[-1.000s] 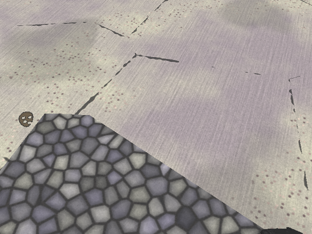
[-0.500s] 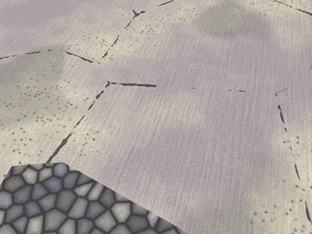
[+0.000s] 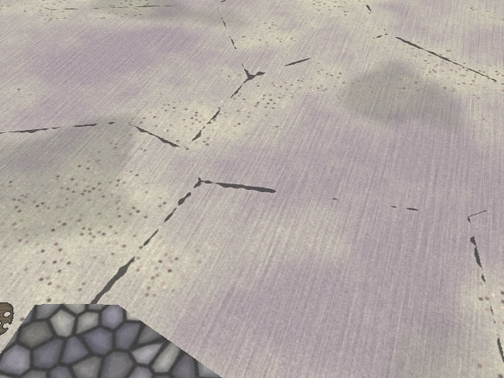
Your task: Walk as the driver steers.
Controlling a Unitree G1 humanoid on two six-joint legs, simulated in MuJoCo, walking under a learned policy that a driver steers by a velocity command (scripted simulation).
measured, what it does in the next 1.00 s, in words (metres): walks ahead: left foot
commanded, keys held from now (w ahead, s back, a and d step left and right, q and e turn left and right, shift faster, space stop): no key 0.30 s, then w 0.22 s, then no key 0.48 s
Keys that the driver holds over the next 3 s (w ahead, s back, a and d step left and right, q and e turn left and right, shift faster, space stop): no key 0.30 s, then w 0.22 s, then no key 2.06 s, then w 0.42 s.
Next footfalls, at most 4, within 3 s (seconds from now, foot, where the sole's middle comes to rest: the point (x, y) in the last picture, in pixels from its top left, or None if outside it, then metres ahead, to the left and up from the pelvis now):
0.96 left None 0.24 0.08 -0.78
2.98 left None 0.43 0.11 -0.78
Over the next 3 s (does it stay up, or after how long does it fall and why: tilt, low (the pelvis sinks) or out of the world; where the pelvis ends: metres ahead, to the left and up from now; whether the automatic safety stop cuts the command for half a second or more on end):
stays up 0.30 0.02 -0.03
